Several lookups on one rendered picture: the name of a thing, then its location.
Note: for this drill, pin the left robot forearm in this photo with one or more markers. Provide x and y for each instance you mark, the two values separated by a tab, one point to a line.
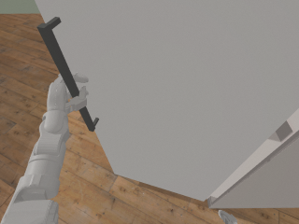
41	178

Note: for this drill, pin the fridge door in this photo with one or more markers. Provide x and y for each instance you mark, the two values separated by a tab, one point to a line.
185	90

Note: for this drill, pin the handle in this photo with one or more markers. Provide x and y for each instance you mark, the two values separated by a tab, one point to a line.
45	30

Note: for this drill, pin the right robot hand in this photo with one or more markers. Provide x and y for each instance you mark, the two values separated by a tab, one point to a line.
227	218

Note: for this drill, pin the left robot upper arm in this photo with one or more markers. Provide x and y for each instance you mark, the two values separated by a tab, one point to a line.
33	212

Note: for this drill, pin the left robot hand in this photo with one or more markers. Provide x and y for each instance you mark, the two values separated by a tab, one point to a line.
59	94

